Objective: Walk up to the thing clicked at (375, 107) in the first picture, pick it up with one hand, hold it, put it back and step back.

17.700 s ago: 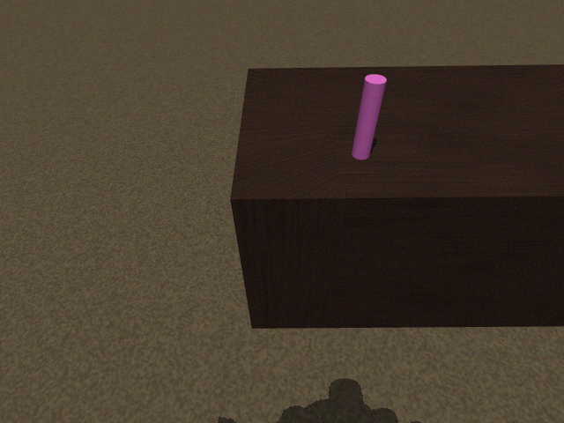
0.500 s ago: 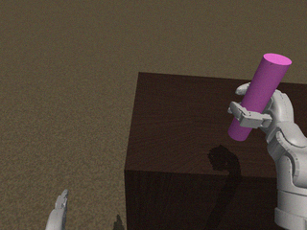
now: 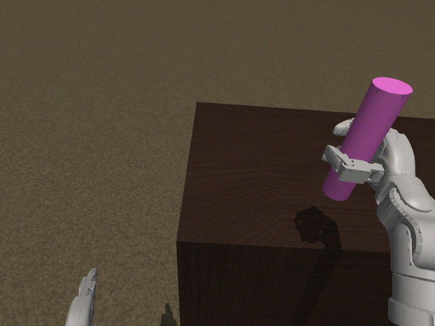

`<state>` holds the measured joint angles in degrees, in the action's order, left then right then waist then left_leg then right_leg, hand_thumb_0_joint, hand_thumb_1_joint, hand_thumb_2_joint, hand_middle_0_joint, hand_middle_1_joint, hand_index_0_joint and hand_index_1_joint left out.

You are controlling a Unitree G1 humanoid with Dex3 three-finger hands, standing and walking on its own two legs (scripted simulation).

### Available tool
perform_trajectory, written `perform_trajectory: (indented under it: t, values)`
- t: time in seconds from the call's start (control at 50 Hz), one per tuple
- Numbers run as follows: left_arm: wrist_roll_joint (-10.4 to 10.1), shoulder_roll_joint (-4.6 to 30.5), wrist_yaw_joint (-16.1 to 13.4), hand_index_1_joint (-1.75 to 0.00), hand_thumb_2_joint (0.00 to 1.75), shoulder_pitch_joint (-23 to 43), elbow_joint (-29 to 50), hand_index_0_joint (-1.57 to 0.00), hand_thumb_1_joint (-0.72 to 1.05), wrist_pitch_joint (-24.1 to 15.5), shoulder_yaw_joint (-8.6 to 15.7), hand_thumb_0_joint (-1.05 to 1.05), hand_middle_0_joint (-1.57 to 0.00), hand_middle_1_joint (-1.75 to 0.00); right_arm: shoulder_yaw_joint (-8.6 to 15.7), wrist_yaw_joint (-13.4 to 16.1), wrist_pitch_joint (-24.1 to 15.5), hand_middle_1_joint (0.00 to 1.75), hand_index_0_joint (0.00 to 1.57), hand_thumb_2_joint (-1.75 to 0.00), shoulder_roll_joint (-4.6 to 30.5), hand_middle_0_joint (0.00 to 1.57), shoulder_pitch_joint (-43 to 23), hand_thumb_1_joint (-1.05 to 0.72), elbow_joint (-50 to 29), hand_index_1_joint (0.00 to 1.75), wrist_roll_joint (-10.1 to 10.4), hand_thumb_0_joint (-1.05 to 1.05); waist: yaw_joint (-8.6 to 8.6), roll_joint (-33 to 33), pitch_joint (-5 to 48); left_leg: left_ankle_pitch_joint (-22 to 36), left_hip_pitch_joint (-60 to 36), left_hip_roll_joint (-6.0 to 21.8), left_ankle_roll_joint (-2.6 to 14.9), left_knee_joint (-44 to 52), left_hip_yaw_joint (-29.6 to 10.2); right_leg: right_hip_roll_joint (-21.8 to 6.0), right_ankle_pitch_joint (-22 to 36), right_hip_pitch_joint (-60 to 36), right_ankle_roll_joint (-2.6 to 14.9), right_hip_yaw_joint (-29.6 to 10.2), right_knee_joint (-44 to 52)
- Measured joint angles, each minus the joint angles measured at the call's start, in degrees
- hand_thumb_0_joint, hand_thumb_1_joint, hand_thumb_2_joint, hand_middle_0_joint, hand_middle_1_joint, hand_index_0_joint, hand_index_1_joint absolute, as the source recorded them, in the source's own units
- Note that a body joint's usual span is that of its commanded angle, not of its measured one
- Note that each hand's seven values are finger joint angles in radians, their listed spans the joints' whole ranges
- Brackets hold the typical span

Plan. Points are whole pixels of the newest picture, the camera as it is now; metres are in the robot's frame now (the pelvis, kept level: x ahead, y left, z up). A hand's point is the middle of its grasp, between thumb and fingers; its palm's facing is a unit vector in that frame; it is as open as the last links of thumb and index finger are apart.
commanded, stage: hold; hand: right
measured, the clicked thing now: (358, 147) +0.33 -0.18 +0.25
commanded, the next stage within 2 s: crouch in 0.40 s
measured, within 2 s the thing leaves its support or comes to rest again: neither
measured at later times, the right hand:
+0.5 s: hand (346, 151) +0.33 -0.16 +0.23, palm faces +0.11 +0.99 -0.02, open 6.2 cm
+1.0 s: hand (323, 162) +0.40 -0.17 +0.16, palm faces +0.14 +0.99 +0.00, open 6.2 cm
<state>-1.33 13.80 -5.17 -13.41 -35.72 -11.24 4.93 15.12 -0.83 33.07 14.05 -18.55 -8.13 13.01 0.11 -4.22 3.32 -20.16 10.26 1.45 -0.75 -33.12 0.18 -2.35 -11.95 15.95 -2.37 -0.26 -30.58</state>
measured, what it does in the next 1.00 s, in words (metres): stands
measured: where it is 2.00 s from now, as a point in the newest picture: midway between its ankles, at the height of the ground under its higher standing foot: outside the picture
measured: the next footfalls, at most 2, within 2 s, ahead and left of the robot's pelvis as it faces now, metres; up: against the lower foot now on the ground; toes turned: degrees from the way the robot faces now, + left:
none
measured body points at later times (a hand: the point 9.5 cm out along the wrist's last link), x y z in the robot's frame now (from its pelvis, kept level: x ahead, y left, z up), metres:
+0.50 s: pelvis +0.00 +0.00 +0.00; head -0.04 +0.03 +0.45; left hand +0.17 +0.26 -0.07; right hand +0.32 -0.22 +0.24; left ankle -0.02 +0.12 -0.73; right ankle +0.05 -0.15 -0.73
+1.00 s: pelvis -0.01 +0.00 +0.00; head -0.01 +0.01 +0.45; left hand +0.14 +0.26 -0.08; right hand +0.38 -0.22 +0.16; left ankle -0.02 +0.12 -0.73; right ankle +0.05 -0.15 -0.73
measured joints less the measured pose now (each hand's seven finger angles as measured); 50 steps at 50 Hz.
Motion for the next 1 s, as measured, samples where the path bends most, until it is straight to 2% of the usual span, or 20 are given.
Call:
perform_trajectory:
  t: [0.32, 0.5, 0.64, 0.82, 1.0]
  values:
    - [-0.14, -0.02, 0.23, -0.06, 0.06, 0.53, -0.63, -0.06, -0.55, 0.98, -0.09, -0.01, -0.06, -0.06, -0.04, 0.03, 1.00, 1.15, 0.96, -1.18, 0.28, 0.94, -2.71, -0.02, 2.47, 1.14, -0.07, 0.00, -0.17, -0.28, 0.12, 0.38, -0.10, 0.00, -0.05, 0.29, 0.09, 0.02, 0.44, -0.10, 0.07, -0.09, 0.36]
    - [-0.20, -0.02, 0.31, -0.06, 0.05, -0.09, -0.11, -0.06, -0.54, 0.84, -0.02, -0.01, -0.06, -0.06, 0.01, 0.13, 0.30, 1.15, 0.96, -1.18, -0.03, 0.94, -1.71, -0.02, 1.10, 1.14, 0.05, 0.00, -0.09, -0.02, -0.12, 0.51, 0.18, -0.01, -0.09, 0.31, -0.01, 0.00, 0.55, 0.13, 0.10, 0.00, 0.40]
    - [-0.08, -0.11, 0.13, -0.06, 0.06, 0.19, -0.67, -0.06, -0.54, 0.93, -0.02, -0.01, -0.05, -0.05, -0.44, 0.24, -0.37, 1.15, 0.96, -1.18, 0.11, 0.95, -1.86, -0.02, 3.18, 1.14, -0.48, 0.00, -0.13, 0.00, -0.38, 0.54, -0.06, -0.06, -0.08, 0.36, 0.02, -0.04, 0.45, 0.00, 0.10, -0.04, 0.22]
    - [0.33, -0.69, 0.03, -0.06, 0.06, 1.01, -1.79, -0.06, -0.54, -0.54, -0.41, -0.01, -0.06, -0.05, -0.26, 0.22, -5.49, 1.15, 0.96, -1.18, 0.66, 0.95, -6.41, -0.02, 16.97, 1.13, -1.87, 0.00, -0.99, 0.93, -0.99, 0.77, 1.43, -0.28, 0.00, -0.14, -0.01, -0.25, 0.79, 1.31, 0.03, -0.07, 0.00]
    - [0.84, -0.93, 0.04, -0.06, 0.06, 0.56, -1.24, -0.06, -0.54, -2.73, -1.36, -0.01, -0.06, -0.05, 0.52, 0.33, -17.01, 1.15, 0.96, -1.17, 1.73, 0.95, -11.03, -0.03, 30.90, 1.13, -3.58, 0.00, -2.67, 2.40, -2.25, 0.90, 5.25, -0.73, -0.05, -1.50, -0.95, -0.78, 0.65, 4.63, 0.04, 0.75, -1.19]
